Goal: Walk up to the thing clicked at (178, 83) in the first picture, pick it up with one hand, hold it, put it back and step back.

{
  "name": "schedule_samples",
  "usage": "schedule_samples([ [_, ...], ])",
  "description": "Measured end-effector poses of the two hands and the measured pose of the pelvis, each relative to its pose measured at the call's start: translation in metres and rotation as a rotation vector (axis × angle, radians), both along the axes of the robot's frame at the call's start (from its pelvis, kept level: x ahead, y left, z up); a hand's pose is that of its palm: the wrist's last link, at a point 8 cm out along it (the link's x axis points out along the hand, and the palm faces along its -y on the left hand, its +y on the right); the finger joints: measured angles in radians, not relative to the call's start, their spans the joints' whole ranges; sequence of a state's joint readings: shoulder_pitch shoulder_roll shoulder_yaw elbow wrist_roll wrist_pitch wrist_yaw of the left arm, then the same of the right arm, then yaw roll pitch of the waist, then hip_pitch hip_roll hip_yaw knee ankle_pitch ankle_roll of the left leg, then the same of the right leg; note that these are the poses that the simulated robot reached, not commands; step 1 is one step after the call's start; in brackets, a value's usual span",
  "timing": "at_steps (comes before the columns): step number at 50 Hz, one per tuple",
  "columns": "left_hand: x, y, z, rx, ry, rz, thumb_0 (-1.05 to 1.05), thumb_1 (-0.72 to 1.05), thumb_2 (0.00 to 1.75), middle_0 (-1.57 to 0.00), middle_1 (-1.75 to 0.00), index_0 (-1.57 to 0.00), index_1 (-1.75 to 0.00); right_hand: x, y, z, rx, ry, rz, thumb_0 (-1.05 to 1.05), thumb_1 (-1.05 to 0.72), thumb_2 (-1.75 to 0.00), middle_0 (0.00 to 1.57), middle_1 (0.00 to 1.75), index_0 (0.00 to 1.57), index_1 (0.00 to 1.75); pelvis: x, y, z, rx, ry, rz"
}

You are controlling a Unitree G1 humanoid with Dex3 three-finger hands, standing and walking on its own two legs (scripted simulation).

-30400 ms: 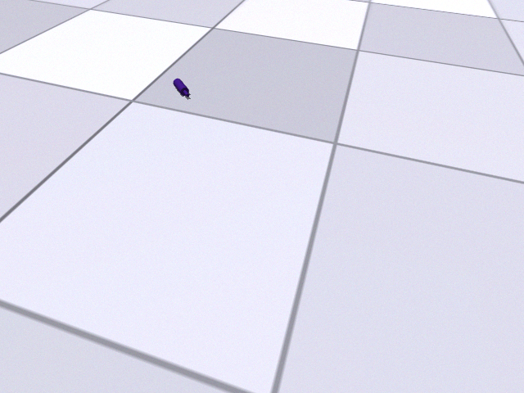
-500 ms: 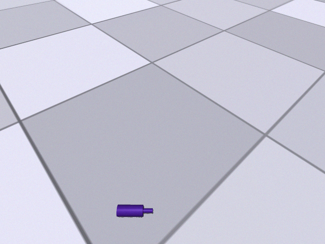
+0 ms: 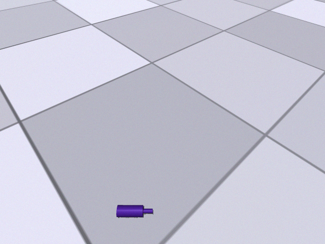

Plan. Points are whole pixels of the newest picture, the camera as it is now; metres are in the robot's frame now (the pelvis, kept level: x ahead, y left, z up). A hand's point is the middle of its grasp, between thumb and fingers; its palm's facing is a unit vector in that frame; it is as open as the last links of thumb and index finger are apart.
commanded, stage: rise first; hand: left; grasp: from above
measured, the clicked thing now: (135, 210) +0.46 +0.16 -0.75
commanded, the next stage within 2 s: none
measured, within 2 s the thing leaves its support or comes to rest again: neither
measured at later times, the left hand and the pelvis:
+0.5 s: hand out of the picture +0.15 +0.25 -0.19, palm faces -0.09 -0.91 -0.40, open 12.7 cm; pelvis +0.00 +0.01 -0.04, yaw +0 degrees
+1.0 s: hand out of the picture +0.13 +0.25 -0.24, palm faces -0.20 -0.85 -0.49, open 14.2 cm; pelvis -0.01 +0.01 -0.11, yaw +0 degrees
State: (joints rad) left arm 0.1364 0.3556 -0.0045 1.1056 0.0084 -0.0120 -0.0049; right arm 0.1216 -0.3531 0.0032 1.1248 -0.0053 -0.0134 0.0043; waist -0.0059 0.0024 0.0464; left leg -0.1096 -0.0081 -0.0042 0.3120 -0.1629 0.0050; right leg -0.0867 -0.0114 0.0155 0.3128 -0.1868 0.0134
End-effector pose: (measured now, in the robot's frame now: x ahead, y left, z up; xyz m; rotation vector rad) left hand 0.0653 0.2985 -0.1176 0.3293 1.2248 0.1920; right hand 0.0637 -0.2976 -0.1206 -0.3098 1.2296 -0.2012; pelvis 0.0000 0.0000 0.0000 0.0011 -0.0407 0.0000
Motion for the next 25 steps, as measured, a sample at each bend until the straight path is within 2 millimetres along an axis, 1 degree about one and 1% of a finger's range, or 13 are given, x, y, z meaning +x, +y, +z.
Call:
schedule_samples([
  [4, 0.001, -0.001, -0.001, -0.003, -0.009, 0.011, 0.00, 0.90, 0.90, -0.21, -0.31, -0.20, -0.31, 0.001, 0.000, 0.000, -0.001, -0.010, -0.007, 0.01, -0.91, -0.90, 0.21, 0.30, 0.21, 0.30, 0.000, 0.000, -0.001, 0.000, 0.016, 0.002],
  [7, 0.023, -0.006, -0.002, -0.012, -0.095, 0.042, 0.01, 0.85, 0.92, -0.20, -0.37, -0.19, -0.37, 0.008, 0.009, 0.000, 0.005, -0.086, 0.009, 0.01, -0.92, -0.90, 0.20, 0.30, 0.20, 0.30, -0.006, 0.000, -0.005, -0.004, 0.049, 0.014],
  [9, 0.040, -0.008, -0.007, -0.019, -0.114, 0.034, 0.01, 0.78, 0.93, -0.19, -0.45, -0.18, -0.45, 0.011, 0.016, -0.003, 0.017, -0.111, 0.012, 0.01, -0.93, -0.90, 0.20, 0.30, 0.20, 0.30, -0.010, -0.001, -0.009, -0.005, 0.078, 0.014],
  [12, 0.067, -0.006, -0.012, -0.019, -0.148, -0.012, 0.00, 0.64, 0.94, -0.16, -0.59, -0.15, -0.59, 0.015, 0.026, -0.008, 0.035, -0.145, 0.006, 0.01, -0.93, -0.90, 0.20, 0.30, 0.20, 0.30, -0.013, -0.002, -0.016, -0.007, 0.129, 0.010],
  [15, 0.083, -0.004, -0.014, -0.004, -0.161, -0.053, 0.00, 0.45, 0.95, -0.12, -0.75, -0.12, -0.73, 0.016, 0.034, -0.011, 0.050, -0.173, -0.011, 0.01, -0.93, -0.90, 0.20, 0.30, 0.20, 0.30, -0.011, -0.002, -0.023, -0.009, 0.159, 0.002],
  [17, 0.088, -0.003, -0.014, 0.013, -0.160, -0.068, 0.00, 0.32, 0.96, -0.10, -0.83, -0.11, -0.82, 0.018, 0.039, -0.013, 0.059, -0.189, -0.018, 0.01, -0.92, -0.90, 0.21, 0.30, 0.20, 0.30, -0.008, -0.001, -0.026, -0.011, 0.168, 0.001],
  [19, 0.088, -0.003, -0.015, 0.029, -0.137, -0.078, 0.00, 0.18, 0.97, -0.08, -0.90, -0.09, -0.88, 0.022, 0.043, -0.014, 0.068, -0.209, -0.020, 0.01, -0.92, -0.90, 0.21, 0.30, 0.20, 0.30, -0.006, 0.002, -0.028, -0.013, 0.178, 0.001],
  [22, 0.083, -0.002, -0.023, 0.043, -0.090, -0.085, 0.00, -0.03, 0.98, -0.07, -0.96, -0.08, -0.95, 0.032, 0.046, -0.017, 0.074, -0.250, -0.012, 0.01, -0.91, -0.90, 0.21, 0.30, 0.21, 0.30, -0.003, 0.004, -0.034, -0.015, 0.198, -0.001],
  [25, 0.077, -0.002, -0.034, 0.049, -0.061, -0.089, 0.00, -0.20, 0.99, -0.07, -1.00, -0.07, -0.99, 0.044, 0.048, -0.020, 0.070, -0.291, 0.007, 0.01, -0.89, -0.89, 0.21, 0.30, 0.21, 0.30, -0.002, 0.006, -0.043, -0.018, 0.224, -0.001],
])
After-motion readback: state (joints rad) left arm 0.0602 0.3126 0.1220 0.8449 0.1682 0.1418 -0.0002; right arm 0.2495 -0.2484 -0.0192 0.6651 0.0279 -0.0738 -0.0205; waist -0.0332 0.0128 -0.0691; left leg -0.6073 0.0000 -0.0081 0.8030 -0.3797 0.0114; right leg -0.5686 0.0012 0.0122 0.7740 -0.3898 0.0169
